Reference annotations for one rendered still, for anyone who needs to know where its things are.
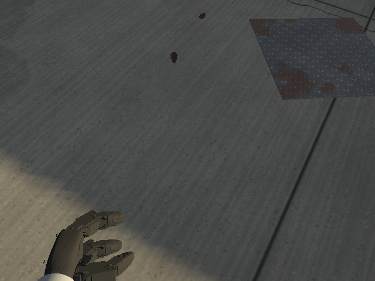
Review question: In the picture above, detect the left robot hand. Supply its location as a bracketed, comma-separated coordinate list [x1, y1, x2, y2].
[43, 210, 134, 281]

